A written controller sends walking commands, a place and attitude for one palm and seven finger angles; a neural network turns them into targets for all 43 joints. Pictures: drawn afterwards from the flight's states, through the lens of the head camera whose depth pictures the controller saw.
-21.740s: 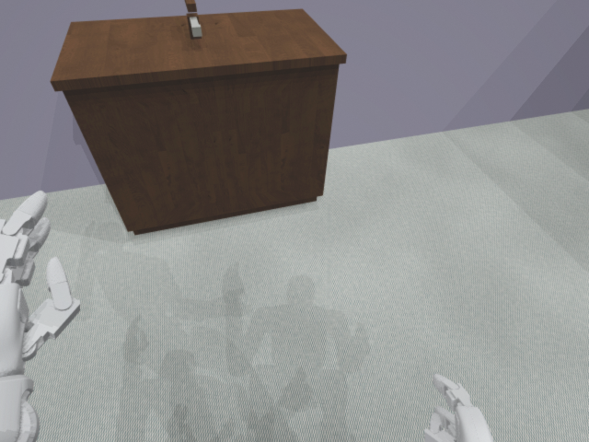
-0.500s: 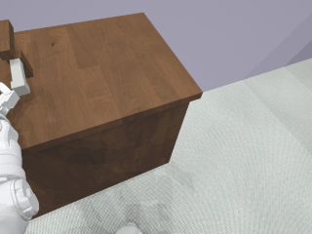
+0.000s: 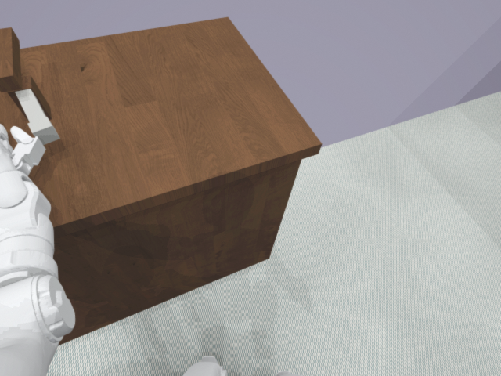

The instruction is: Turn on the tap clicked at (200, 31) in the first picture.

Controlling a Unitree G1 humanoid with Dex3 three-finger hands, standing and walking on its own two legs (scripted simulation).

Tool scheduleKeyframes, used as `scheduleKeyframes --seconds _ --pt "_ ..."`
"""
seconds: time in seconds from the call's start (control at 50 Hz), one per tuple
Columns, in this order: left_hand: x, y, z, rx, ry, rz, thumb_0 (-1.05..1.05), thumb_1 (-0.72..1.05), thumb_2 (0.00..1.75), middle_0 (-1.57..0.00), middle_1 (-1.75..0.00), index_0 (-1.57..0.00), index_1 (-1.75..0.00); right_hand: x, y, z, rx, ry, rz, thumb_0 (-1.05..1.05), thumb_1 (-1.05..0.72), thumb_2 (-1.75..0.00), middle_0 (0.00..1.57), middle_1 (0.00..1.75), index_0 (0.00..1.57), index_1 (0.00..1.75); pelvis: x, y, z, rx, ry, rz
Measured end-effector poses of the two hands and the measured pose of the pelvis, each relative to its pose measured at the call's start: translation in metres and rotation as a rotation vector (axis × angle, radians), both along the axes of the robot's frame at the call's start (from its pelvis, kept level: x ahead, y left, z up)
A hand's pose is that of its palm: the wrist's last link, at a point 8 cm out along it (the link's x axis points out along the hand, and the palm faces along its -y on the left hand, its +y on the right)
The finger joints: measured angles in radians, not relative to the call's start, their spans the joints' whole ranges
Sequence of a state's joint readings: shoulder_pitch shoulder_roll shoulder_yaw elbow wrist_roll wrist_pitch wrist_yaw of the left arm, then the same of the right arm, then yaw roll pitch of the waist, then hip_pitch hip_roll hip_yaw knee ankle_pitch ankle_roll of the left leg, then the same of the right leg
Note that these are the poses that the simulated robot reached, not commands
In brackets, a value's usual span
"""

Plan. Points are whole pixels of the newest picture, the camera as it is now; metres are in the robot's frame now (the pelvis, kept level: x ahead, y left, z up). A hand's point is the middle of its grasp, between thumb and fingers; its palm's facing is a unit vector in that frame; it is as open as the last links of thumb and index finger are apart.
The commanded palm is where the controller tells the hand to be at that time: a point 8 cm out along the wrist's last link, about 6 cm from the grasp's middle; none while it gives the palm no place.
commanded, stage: push the lever round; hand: left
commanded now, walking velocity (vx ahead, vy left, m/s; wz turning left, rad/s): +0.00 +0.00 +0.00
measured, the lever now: (44, 131) +0.46 +0.33 +0.10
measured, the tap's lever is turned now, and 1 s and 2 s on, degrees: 13 40 64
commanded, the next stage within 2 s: none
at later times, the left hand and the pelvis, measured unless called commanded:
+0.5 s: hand (61, 138) +0.45 +0.30 +0.10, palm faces +0.72 -0.69 -0.05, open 7.6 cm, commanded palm +0.41 +0.32 +0.10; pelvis +0.01 -0.01 +0.00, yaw +0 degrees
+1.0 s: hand (84, 126) +0.48 +0.28 +0.09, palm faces +0.79 -0.61 -0.07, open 7.6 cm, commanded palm +0.44 +0.28 +0.10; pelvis +0.01 -0.02 +0.00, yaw +0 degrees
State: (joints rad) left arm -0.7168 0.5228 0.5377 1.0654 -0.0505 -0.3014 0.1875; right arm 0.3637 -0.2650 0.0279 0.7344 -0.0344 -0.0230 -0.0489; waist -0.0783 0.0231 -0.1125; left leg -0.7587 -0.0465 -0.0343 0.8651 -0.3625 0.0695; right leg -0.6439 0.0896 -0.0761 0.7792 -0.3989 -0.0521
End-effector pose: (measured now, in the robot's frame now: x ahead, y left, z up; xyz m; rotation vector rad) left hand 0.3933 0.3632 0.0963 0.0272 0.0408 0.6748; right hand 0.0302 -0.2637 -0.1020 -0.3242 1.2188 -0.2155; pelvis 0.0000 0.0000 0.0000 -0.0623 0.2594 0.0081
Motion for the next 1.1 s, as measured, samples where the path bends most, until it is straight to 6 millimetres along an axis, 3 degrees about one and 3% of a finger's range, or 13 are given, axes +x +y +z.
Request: scheduleKeyframes --seconds 0.28,0.62,1.1 --pt "0.007 -0.026 0.001 0.004 -0.004 0.069 0.02 0.95 0.91 -0.15 -0.15 -0.15 -0.15 0.002 -0.007 -0.004 0.026 0.004 -0.015 0.00 -0.90 -0.90 0.21 0.30 0.20 0.30 0.006 -0.009 0.000 0.008 -0.003 -0.007" --pt "0.013 -0.043 0.002 0.009 0.017 0.153 0.00 0.92 0.90 -0.15 -0.15 -0.15 -0.15 0.008 -0.013 -0.008 0.035 0.007 -0.006 0.00 -0.90 -0.90 0.21 0.30 0.20 0.30 0.006 -0.016 -0.001 0.014 0.007 0.001" --pt "0.042 -0.076 0.003 0.002 0.048 0.259 0.00 0.94 0.91 -0.15 -0.15 -0.15 -0.15 -0.028 -0.013 -0.011 0.054 0.099 -0.040 0.00 -0.90 -0.90 0.21 0.30 0.20 0.30 0.006 -0.019 -0.004 0.014 0.041 0.004"
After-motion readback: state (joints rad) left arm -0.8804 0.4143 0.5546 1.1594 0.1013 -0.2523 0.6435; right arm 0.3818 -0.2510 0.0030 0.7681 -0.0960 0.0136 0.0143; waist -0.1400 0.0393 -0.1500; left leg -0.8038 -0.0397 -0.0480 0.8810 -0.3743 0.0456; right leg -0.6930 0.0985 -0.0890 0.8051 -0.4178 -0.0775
